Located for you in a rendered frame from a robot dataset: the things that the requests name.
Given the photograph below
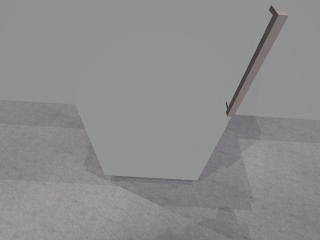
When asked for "fridge door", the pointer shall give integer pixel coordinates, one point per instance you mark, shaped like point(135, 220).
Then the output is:
point(150, 78)

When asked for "handle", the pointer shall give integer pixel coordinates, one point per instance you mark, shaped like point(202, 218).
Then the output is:
point(272, 31)

